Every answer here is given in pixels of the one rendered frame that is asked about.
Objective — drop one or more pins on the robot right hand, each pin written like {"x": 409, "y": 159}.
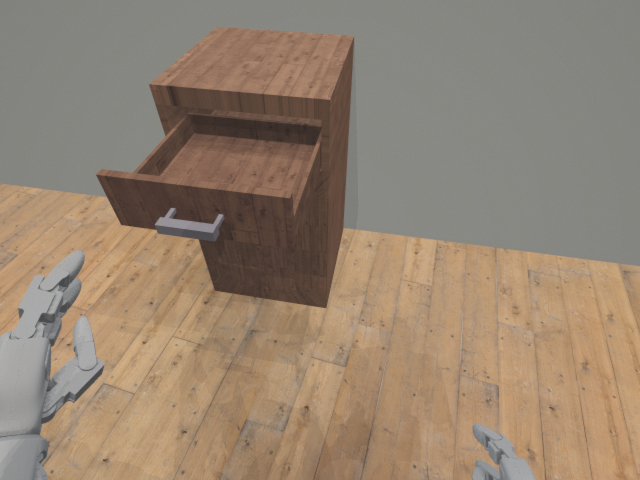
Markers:
{"x": 502, "y": 452}

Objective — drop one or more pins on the drawer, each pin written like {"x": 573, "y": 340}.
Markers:
{"x": 260, "y": 174}

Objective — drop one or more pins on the left robot forearm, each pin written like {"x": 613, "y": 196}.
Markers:
{"x": 21, "y": 457}

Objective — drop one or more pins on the handle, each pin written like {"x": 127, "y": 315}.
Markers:
{"x": 189, "y": 229}

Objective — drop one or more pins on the robot left hand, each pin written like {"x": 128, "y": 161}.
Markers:
{"x": 25, "y": 353}

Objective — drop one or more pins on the cabinet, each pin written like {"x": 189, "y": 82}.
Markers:
{"x": 282, "y": 76}

